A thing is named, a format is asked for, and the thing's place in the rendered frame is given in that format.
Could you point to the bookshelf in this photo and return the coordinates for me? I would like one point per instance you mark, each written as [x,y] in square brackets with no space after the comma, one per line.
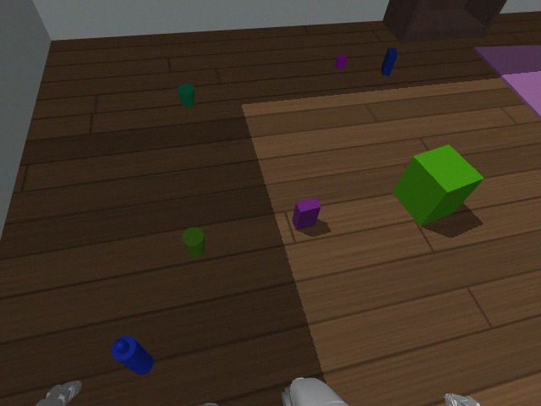
[438,20]

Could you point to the left robot hand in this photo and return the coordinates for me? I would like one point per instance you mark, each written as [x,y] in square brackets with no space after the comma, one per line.
[61,395]

